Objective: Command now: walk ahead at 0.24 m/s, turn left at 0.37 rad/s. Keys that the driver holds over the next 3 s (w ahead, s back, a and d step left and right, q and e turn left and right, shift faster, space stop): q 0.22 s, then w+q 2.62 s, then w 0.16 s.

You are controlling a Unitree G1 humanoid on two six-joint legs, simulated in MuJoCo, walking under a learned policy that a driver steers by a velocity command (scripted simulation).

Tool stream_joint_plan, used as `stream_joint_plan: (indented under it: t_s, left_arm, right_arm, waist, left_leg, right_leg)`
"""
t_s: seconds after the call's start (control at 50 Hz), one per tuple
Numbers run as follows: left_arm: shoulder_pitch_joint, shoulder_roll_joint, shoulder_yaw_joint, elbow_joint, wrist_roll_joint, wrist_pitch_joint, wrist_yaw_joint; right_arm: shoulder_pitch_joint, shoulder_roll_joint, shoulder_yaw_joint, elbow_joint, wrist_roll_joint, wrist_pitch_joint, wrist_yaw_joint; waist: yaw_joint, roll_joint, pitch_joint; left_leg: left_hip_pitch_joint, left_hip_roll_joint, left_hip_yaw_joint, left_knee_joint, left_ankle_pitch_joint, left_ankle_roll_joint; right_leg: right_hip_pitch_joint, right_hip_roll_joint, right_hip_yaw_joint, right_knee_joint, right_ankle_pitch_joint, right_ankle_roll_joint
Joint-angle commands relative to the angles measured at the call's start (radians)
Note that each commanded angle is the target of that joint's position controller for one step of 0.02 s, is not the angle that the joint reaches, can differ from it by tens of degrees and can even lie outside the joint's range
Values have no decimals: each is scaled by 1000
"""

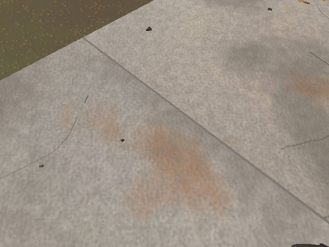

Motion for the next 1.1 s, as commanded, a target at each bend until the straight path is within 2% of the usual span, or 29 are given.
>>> stream_joint_plan:
  t_s: [0.02,0.08,0.14,0.2,0.22,0.3,0.34,0.36,0.38,0.4,0.42,0.44,0.48,0.5,0.56,0.66,0.76,0.8,0.82,0.84,0.86,0.88,0.9,0.92,0.94,0.96,1.0,1.04,1.1]
  left_arm:
    - [-14,123,34,-92,10,-5,14]
    - [1,88,31,-101,10,28,26]
    - [-69,76,29,-126,19,45,33]
    - [-155,74,29,-152,12,52,29]
    - [-181,74,29,-161,9,52,27]
    - [-252,85,32,-185,-10,29,8]
    - [-205,89,40,-174,-14,6,3]
    - [-160,98,47,-162,-9,-5,5]
    - [-83,142,57,-151,6,-11,12]
    - [-17,220,78,-132,30,-4,14]
    - [-1,200,80,-123,20,-8,8]
    - [-30,144,66,-134,7,-12,10]
    - [-76,100,54,-141,-5,-9,16]
    - [-75,93,50,-136,-2,-9,19]
    - [-43,100,55,-121,8,-19,19]
    - [-12,138,70,-96,0,-19,12]
    - [21,184,89,-67,-27,-8,6]
    - [11,209,97,-62,-36,3,8]
    - [1,211,97,-63,-41,9,11]
    - [27,180,85,-65,-33,10,15]
    - [49,111,56,-101,6,4,15]
    - [70,24,22,-160,22,-27,10]
    - [-45,129,46,-168,-23,-51,1]
    - [-84,147,49,-183,-40,-67,-4]
    - [-82,138,47,-169,-19,-75,3]
    - [-74,141,54,-162,3,-74,7]
    - [-53,126,55,-157,11,-55,0]
    - [-65,103,50,-159,18,-38,-1]
    - [-192,66,36,-198,20,-36,-2]
  right_arm:
    - [69,-151,-49,-42,-6,3,-9]
    - [53,-173,-62,-38,-10,7,-17]
    - [70,-192,-70,-23,3,22,-36]
    - [90,-197,-72,-10,9,42,-52]
    - [96,-199,-73,-6,9,49,-56]
    - [116,-192,-70,-1,15,61,-56]
    - [105,-177,-63,-2,14,60,-55]
    - [109,-150,-54,-2,13,59,-56]
    - [131,-85,-34,-6,5,55,-55]
    - [147,-56,-26,-45,19,43,-55]
    - [119,-134,-42,-60,14,29,-53]
    - [99,-180,-57,-54,13,29,-49]
    - [103,-171,-66,-39,7,39,-44]
    - [91,-147,-62,-43,11,39,-37]
    - [45,-89,-47,-69,18,32,-23]
    - [-47,-50,-30,-117,16,29,0]
    - [-113,-62,-31,-152,20,33,24]
    - [-73,-92,-46,-154,14,37,27]
    - [30,-121,-66,-127,12,40,25]
    - [201,-182,-102,-73,17,45,14]
    - [350,-280,-133,-46,26,54,-8]
    - [321,-350,-129,-72,29,38,-7]
    - [319,-250,-101,-72,21,20,-1]
    - [280,-207,-85,-62,16,8,0]
    - [217,-182,-76,-68,16,4,-2]
    - [158,-160,-67,-79,10,5,-3]
    - [107,-141,-60,-93,-4,1,-10]
    - [117,-148,-62,-76,2,-5,-21]
    - [167,-164,-66,-40,9,-5,-38]
  waist:
    - [-25,66,-151]
    - [8,98,-162]
    - [-4,99,-166]
    - [-29,103,-159]
    - [-37,108,-152]
    - [-68,137,-113]
    - [-34,150,-96]
    - [-9,138,-99]
    - [7,39,-165]
    - [-4,-195,-162]
    - [10,-203,-103]
    - [9,-141,-59]
    - [-7,-120,-24]
    - [-3,-123,-4]
    - [18,-115,-4]
    - [44,-95,-2]
    - [43,-91,29]
    - [-4,-99,-2]
    - [-69,-81,-66]
    - [-144,-42,-165]
    - [-185,125,-265]
    - [-106,300,-392]
    - [-171,172,-342]
    - [-149,161,-216]
    - [-108,86,-161]
    - [-68,81,-117]
    - [-23,106,-97]
    - [-15,86,-75]
    - [-52,78,-31]
  left_leg:
    - [320,258,-297,-137,648,214]
    - [202,236,-261,-168,649,234]
    - [165,213,-263,-165,549,216]
    - [155,189,-292,-156,394,182]
    - [158,186,-310,-151,346,176]
    - [154,175,-437,-169,-161,171]
    - [119,147,-471,-129,-247,153]
    - [72,106,-455,-71,-273,123]
    - [-27,44,-372,108,-412,74]
    - [-267,-85,-172,316,-510,25]
    - [-390,-7,-163,469,-467,-3]
    - [-410,36,-162,531,-393,-19]
    - [-420,70,-127,577,-285,-53]
    - [-416,90,-117,584,-229,-63]
    - [-395,107,-69,553,-105,-85]
    - [-324,127,-25,331,37,-90]
    - [-215,109,35,175,2,-33]
    - [-106,63,79,134,-78,12]
    - [54,18,112,76,-52,44]
    - [320,-29,113,52,-25,81]
    - [652,173,-223,20,-127,177]
    - [798,374,-780,-152,-349,336]
    - [763,366,-743,-216,-372,301]
    - [648,336,-600,-214,-277,268]
    - [516,290,-497,-209,-175,237]
    - [399,253,-422,-223,-68,221]
    - [279,217,-366,-266,53,227]
    - [213,196,-309,-282,148,237]
    - [174,153,-256,-281,169,205]
  right_leg:
    - [-257,-66,49,48,73,18]
    - [-183,-38,40,-52,116,44]
    - [-174,-14,49,-172,204,56]
    - [-152,10,68,-284,283,58]
    - [-147,17,75,-316,286,58]
    - [-99,37,84,-484,242,29]
    - [20,39,65,-613,259,-1]
    - [127,13,63,-694,292,-25]
    - [297,-145,190,-721,259,-87]
    - [420,-329,496,-822,73,-217]
    - [402,-406,660,-869,-62,-277]
    - [371,-369,573,-869,-91,-260]
    - [342,-289,408,-882,-10,-201]
    - [315,-269,338,-901,69,-190]
    - [287,-234,174,-941,259,-193]
    - [291,-230,2,-945,426,-193]
    - [319,-273,-80,-915,475,-165]
    - [342,-282,-127,-805,755,-143]
    - [323,-258,-180,-649,937,-120]
    - [219,-212,-221,-423,976,-88]
    - [-114,-148,-232,-62,545,-28]
    - [-404,31,-52,189,-124,6]
    - [-506,-12,67,260,-56,-9]
    - [-540,-52,50,222,42,-34]
    - [-479,-90,51,146,121,-40]
    - [-410,-112,55,72,173,-33]
    - [-324,-116,52,18,230,-15]
    - [-311,-99,34,-54,283,14]
    - [-313,-63,29,-276,461,36]
Next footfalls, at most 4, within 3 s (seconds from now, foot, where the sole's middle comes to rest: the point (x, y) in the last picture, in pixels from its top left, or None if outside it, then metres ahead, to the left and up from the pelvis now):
0.38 right None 0.22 -0.12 -0.77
0.84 left None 0.35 0.25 -0.77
1.34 right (108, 180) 0.71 0.28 -0.77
1.86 left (16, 188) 0.65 0.66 -0.77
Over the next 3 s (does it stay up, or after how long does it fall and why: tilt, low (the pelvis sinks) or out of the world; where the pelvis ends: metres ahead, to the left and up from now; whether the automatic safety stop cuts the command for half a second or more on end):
stays up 0.75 1.08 0.00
